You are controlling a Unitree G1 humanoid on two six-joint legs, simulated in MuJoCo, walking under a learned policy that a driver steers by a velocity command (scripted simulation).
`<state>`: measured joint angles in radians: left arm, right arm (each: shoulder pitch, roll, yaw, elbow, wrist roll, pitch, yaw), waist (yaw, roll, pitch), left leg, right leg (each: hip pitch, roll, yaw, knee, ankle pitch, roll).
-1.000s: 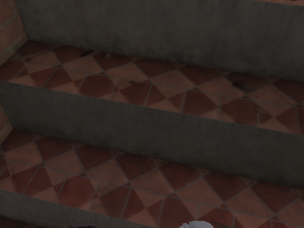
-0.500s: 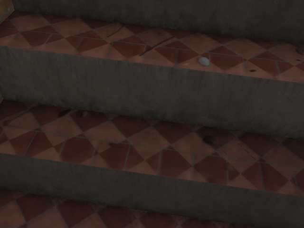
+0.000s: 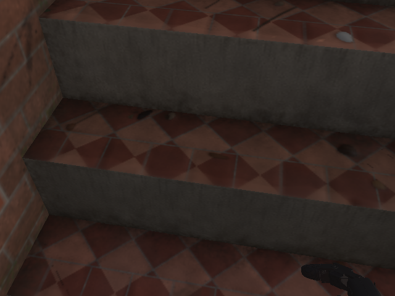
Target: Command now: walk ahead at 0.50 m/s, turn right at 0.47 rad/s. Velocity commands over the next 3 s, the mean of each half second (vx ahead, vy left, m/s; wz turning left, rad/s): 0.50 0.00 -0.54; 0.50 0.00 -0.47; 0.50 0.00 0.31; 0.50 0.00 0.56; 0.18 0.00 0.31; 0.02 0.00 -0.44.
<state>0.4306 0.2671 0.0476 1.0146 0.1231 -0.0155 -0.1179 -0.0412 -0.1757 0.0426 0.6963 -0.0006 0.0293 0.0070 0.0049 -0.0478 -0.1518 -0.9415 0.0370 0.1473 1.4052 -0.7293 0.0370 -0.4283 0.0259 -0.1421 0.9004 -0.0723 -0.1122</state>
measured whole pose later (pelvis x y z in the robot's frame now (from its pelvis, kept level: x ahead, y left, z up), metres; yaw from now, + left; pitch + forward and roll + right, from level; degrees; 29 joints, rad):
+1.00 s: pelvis +0.17 -0.07 +0.13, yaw -26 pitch +10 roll +0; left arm 0.40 0.16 -0.02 0.90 0.05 0.02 -0.08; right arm 0.04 -0.20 -0.03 0.68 -0.05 -0.08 0.08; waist 0.11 0.04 -0.15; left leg -0.99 -0.12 -0.18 2.21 0.02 0.16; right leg -0.52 0.09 -0.02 0.70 -0.35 -0.09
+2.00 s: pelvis +0.54 -0.23 +0.56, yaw +0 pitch +4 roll -3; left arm 0.24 0.17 0.05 1.08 0.05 -0.05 0.04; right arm 0.16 -0.21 -0.07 0.72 -0.02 -0.08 0.03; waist -0.05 0.06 -0.13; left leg -1.03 -0.12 -0.17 2.05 0.00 0.21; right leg -0.49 -0.04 -0.18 0.86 -0.42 -0.03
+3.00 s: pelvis +0.84 -0.15 +0.83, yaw -7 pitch +6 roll +1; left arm 0.27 0.18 0.02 0.79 0.03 -0.06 -0.06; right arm -0.08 -0.22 -0.05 0.72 -0.04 -0.06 0.01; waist 0.06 -0.01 -0.12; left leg -0.56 0.04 0.07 1.21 -0.50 -0.04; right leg -0.39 0.04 0.09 0.60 -0.31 -0.06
